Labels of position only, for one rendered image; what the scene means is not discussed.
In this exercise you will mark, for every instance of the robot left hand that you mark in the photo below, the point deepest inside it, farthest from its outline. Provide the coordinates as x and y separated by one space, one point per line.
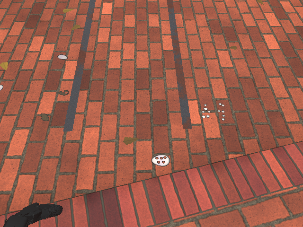
33 213

